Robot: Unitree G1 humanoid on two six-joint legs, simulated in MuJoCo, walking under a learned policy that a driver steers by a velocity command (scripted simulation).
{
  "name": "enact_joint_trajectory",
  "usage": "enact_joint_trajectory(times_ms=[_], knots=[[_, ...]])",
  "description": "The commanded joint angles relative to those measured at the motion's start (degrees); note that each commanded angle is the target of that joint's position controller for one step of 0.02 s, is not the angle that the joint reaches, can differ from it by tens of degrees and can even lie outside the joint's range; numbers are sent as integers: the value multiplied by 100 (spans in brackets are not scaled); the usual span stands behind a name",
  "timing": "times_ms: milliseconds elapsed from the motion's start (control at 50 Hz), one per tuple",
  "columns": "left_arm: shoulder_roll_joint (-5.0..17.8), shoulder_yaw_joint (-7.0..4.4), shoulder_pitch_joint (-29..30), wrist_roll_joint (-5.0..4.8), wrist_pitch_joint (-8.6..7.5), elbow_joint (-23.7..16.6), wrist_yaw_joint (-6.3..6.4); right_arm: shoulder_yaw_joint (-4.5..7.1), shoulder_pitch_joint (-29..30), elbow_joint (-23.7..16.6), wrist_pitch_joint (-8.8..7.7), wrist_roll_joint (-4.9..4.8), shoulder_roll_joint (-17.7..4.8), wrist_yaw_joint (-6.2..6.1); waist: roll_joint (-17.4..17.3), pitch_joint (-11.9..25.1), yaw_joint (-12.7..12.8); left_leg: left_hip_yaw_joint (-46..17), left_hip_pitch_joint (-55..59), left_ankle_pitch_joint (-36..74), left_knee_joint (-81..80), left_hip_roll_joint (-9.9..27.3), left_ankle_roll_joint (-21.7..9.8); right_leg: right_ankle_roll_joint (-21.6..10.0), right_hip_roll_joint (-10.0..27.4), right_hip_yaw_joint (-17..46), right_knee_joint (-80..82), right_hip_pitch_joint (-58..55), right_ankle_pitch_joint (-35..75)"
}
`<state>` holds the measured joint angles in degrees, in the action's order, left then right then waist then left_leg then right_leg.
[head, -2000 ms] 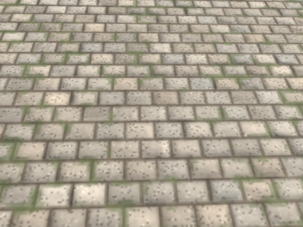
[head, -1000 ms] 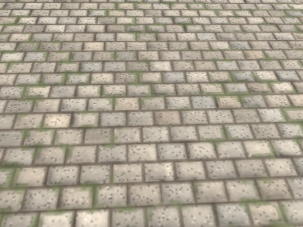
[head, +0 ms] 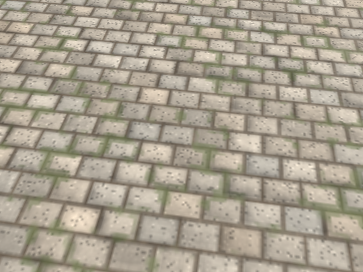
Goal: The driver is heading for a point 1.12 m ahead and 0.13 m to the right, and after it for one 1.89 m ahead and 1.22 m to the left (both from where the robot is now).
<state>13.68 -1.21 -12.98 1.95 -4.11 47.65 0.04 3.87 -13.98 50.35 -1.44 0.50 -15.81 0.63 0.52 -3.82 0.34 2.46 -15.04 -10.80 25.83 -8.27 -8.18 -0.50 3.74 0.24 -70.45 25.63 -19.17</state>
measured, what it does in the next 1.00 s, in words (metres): walks ahead: right foot, then left foot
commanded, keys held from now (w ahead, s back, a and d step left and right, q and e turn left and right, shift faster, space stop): w+q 0.02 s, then w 0.20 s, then w+e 0.62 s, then w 0.16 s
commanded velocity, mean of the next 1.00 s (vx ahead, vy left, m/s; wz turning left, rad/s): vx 0.50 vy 0.00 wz -0.16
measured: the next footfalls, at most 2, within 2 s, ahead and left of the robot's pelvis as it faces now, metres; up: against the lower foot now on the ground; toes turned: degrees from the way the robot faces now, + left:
right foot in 0.38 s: +0.39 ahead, -0.12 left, +0.00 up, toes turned +2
left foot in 0.92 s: +0.70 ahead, +0.02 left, +0.00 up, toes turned -15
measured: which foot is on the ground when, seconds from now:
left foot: down 0.00-0.40, up 0.42-0.90, down 0.92-1.00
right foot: up 0.00-0.36, down 0.38-0.94, up 0.96-1.00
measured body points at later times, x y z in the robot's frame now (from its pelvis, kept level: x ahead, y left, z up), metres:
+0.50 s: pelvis +0.29 -0.06 +0.00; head +0.32 -0.07 +0.45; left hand +0.39 +0.21 -0.12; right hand +0.34 -0.33 -0.14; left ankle +0.17 +0.05 -0.64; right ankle +0.35 -0.12 -0.73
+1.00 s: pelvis +0.57 -0.05 -0.01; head +0.60 -0.05 +0.44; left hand +0.62 +0.23 -0.14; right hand +0.71 -0.33 -0.09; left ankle +0.66 +0.03 -0.73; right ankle +0.39 -0.11 -0.67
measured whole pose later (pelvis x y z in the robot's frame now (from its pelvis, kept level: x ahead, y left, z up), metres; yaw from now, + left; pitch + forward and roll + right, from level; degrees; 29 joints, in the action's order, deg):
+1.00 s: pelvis +0.57 -0.05 -0.01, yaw -14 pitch +1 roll +0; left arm 16.4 -3.8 -23.9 0.6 -2.7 50.4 0.1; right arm 0.7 -4.5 41.5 -4.4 2.2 -14.7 -0.1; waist 0.9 -1.8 3.9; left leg 0.8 -23.2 -9.4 31.5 -2.5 -2.9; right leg -4.7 -7.2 7.8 -56.0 11.6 -24.8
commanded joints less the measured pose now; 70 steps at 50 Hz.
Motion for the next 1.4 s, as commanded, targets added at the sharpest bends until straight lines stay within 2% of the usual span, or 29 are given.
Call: enact_joint_trajectory(times_ms=[20,60,140,260,320,360,380,400,420,440,460,500,560,600,700,800,860,900,920,940,960,980,1000,1020,1080,1200,1300,1360,1400], knots=[[532,-123,-376,114,171,-327,-46,139,-251,-235,-201,-58,-662,-30,53,307,190,-1778,516,2160,-1313,1559,-937,226,225,84,492,679,189],[487,-108,-86,92,226,-454,-85,158,-434,-190,-246,-45,-756,-23,-96,254,120,-1565,464,2251,-1449,1430,-826,310,250,-61,1018,830,640],[447,-77,774,53,223,-723,-121,110,-943,-35,-261,-51,-649,-18,-343,154,-257,-1378,925,2482,-1473,1306,-451,282,231,-187,2245,1132,1632],[511,-44,1593,-29,142,-1003,-170,71,-1315,110,-286,53,-732,-92,-469,15,-566,-1390,1908,2695,-1374,1661,-344,-58,-22,-315,3473,1165,1889],[678,-119,1030,-54,106,-868,-152,69,-1018,125,-324,114,-825,-150,-558,86,-179,-1104,2065,3970,-968,1847,-120,-423,-288,-355,3891,261,1262],[840,-236,-359,-55,58,-389,-64,78,-866,145,-304,150,-895,-152,-375,772,446,-702,2031,5050,684,1615,44,-679,-698,-524,4297,-1239,1097],[1054,-316,-1251,34,17,-167,-7,28,-896,66,-315,137,-790,-154,-105,1307,787,-514,1175,3840,2084,1420,129,-927,-81,203,4342,-2545,888],[1753,-505,-1686,133,21,-119,8,-70,-1482,-91,-334,-45,-320,-95,1211,1897,526,-47,-761,748,4366,444,465,-1769,1474,3091,4691,-3975,485],[1476,-468,-1267,-107,111,-78,-92,-31,-1448,-62,-360,131,-573,-74,1126,1827,307,-536,-1729,-1651,4979,247,418,-1956,1633,4565,5516,-3953,358],[1204,-419,-650,-184,136,-213,-128,-28,-975,-175,-370,189,-646,-54,572,909,116,-711,-2135,-1199,5078,668,401,-1877,1500,3722,5524,-3191,-115],[904,-355,-384,-162,132,-266,-149,-58,-518,-284,-417,189,-650,-19,56,486,130,-664,-2103,-792,4761,904,428,-1755,1253,3035,5651,-2499,260],[727,-291,-357,-151,91,-148,-109,-96,-355,-415,-336,232,-517,17,78,173,-124,-626,-1746,-608,4070,1176,554,-1467,732,2237,5835,-1717,1246],[877,-344,-628,-197,-6,-24,-87,-156,-345,-487,-156,257,-380,34,230,330,-194,-444,-1604,-507,3625,1214,815,-1500,459,1776,5930,-1501,2119],[962,-379,-797,-209,4,15,-64,-176,97,-661,-115,248,-358,35,214,195,-110,-354,-1898,-169,3173,1268,976,-1489,349,1687,6070,-1437,2023],[958,-415,-1384,-221,63,131,-25,-227,1215,-1067,-116,198,-288,66,268,142,291,-300,-2296,852,1906,1187,1157,-1176,162,1712,5912,-1917,2472],[978,-440,-1742,-122,113,147,45,-296,1974,-1400,-187,134,-273,77,349,170,544,-310,-2302,824,1128,924,1072,-1165,243,2014,5383,-2548,3313],[1074,-472,-1433,-91,121,36,105,-271,1654,-1393,-262,106,-416,51,437,249,274,-386,-1420,510,497,792,873,-980,333,2184,5029,-2485,3631],[1090,-460,-1224,-122,69,18,63,-167,572,-1045,-342,115,-618,-40,289,706,-201,-246,201,455,-18,598,611,-745,83,1957,4025,-2211,4419],[965,-419,-1234,-180,12,-4,11,-83,-155,-910,-416,196,-856,-120,-13,1232,-521,-723,1400,303,-114,1149,366,-614,-206,1690,2951,-1708,3828],[503,-296,-1514,-285,-37,-164,-1,14,-903,-904,-416,316,-1277,-208,-800,2047,-627,-2532,2774,-531,-216,2614,-42,-460,-661,1109,1380,-662,1598],[576,-315,-2063,-266,6,-155,4,126,-870,-748,-299,223,-1497,-172,-1846,2246,-281,-4735,3056,-752,-901,3328,-665,-373,-1219,633,313,461,-1135],[845,-339,-1798,-77,89,17,40,46,-407,-848,-248,137,-946,-117,-711,1260,-144,-4309,2265,-1369,-977,3119,-627,-402,-755,754,-78,927,-737],[779,-321,-1240,-14,91,-47,-23,-43,-96,-889,-261,98,-547,-79,-179,662,-190,-3457,1559,-1150,-1091,2782,-529,-381,-626,742,44,900,-322],[667,-300,-993,-23,94,-127,-65,-91,55,-843,-280,134,-388,-64,-166,360,-84,-2807,1104,-580,-1258,2480,-369,-362,-472,701,335,820,-108],[590,-274,-908,64,211,-155,-157,-96,-235,-564,-432,82,-407,-38,-624,374,62,-1873,770,923,-1383,2070,-262,-251,-383,571,746,514,24],[419,-137,347,67,222,-556,-253,-63,-696,-223,-469,5,-457,-7,-524,125,-69,-1122,846,1288,-1844,1895,-358,-16,-34,85,1981,1104,998],[330,-14,1236,-20,172,-803,-259,-19,-1176,48,-426,10,-618,9,-565,75,-323,-758,960,1822,-1686,1857,-204,-61,-132,-317,3359,467,1508],[449,-41,1366,-21,136,-886,-199,-5,-1309,180,-374,32,-678,-21,-565,22,-298,-903,1266,2253,-1362,2083,-144,-243,-216,-336,3728,169,1182],[536,-108,686,26,62,-683,-125,6,-1233,237,-331,14,-751,-49,-447,275,82,-860,1283,3223,-476,1985,-23,-383,-458,-379,4269,-824,990]])
Over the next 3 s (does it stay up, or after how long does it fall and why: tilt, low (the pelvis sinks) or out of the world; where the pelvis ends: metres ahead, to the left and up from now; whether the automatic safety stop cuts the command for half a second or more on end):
stays up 1.42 -0.12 -0.01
